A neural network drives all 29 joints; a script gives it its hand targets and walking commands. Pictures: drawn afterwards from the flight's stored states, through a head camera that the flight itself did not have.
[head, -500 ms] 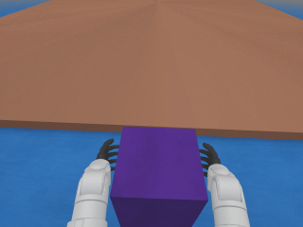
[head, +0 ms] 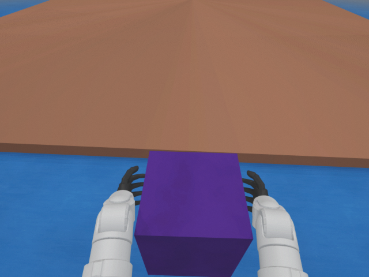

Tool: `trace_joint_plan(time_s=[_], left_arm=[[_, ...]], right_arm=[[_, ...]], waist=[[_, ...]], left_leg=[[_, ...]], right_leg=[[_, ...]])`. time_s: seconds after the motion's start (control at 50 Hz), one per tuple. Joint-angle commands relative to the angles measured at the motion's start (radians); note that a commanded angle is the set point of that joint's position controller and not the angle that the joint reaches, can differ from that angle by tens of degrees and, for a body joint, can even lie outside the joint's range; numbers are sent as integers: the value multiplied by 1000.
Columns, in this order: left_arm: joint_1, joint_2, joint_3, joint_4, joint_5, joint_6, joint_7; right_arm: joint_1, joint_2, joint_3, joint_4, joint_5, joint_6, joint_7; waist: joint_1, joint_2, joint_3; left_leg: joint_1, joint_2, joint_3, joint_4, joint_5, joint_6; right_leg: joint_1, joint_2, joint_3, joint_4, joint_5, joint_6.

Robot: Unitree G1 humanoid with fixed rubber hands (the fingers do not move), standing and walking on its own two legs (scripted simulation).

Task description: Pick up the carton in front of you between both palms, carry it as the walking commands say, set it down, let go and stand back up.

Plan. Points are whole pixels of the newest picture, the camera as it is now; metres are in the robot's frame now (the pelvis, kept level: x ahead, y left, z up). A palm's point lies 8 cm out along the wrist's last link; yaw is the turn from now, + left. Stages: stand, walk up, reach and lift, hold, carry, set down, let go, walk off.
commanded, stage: hold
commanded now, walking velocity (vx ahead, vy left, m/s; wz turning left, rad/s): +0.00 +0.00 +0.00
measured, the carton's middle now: (191, 216) +0.30 +0.00 -0.03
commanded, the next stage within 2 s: carry in 0.76 s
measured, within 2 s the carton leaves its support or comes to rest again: neither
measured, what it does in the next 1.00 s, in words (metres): stands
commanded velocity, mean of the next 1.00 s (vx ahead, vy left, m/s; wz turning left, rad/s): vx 0.14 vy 0.00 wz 0.00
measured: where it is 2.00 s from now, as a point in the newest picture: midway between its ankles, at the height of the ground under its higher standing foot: (178, 239)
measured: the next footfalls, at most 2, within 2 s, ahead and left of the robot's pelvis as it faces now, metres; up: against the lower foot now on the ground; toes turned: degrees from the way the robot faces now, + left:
right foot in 1.18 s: +0.17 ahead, -0.09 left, +0.00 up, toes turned -8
left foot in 1.52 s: +0.46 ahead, +0.15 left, +0.00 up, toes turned +13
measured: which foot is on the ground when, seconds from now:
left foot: down 0.00-1.00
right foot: down 0.00-0.98, up 1.00-1.00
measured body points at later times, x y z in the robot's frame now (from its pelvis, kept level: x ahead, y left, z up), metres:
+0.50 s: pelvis +0.01 +0.00 +0.00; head -0.04 +0.00 +0.45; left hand +0.31 +0.15 +0.04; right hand +0.30 -0.15 +0.04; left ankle +0.01 +0.13 -0.75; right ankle +0.02 -0.13 -0.75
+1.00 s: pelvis +0.04 +0.02 -0.01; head +0.00 +0.02 +0.44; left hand +0.33 +0.18 +0.06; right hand +0.34 -0.13 +0.07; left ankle +0.01 +0.14 -0.75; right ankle +0.02 -0.13 -0.74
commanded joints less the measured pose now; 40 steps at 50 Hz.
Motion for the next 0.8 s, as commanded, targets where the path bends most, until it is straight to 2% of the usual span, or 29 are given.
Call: trace_joint_plan(time_s=[0.0, 0.28, 0.72, 0.74, 0.76, 0.78], left_arm=[[-485, -919, -555, -12, -274, -19, -248], [-431, -918, -570, -49, -284, -11, -239], [-464, -915, -560, -30, -277, -14, -244], [-475, -917, -570, -41, -290, -13, -243], [-470, -914, -570, -46, -292, -12, -239], [-472, -917, -593, -74, -302, -10, -234]], right_arm=[[-508, 921, 551, -38, 275, -38, 236], [-459, 906, 563, -78, 284, -34, 233], [-488, 915, 555, -58, 276, -35, 235], [-498, 921, 563, -59, 287, -35, 232], [-499, 923, 570, -66, 288, -35, 228], [-508, 924, 589, -100, 301, -33, 223]], waist=[[0, -3, -223], [-1, 2, -227], [0, -3, -212], [0, -11, -193], [2, -17, -217], [3, -21, -201]], left_leg=[[6, -70, 81, -64, 124, -2], [30, -71, 72, -69, 195, -7], [9, -70, 77, -67, 126, -2], [-127, 97, 42, 20, -15, 18], [-152, 93, 8, 0, -207, 23], [-205, 76, 12, -3, -392, 23]], right_leg=[[75, 66, -73, -52, 134, 6], [87, 72, -69, -53, 189, 5], [73, 66, -71, -54, 130, 4], [-56, -105, -40, 28, -33, -11], [-88, -107, -9, -10, -234, -21], [-138, -103, 6, -37, -441, -29]])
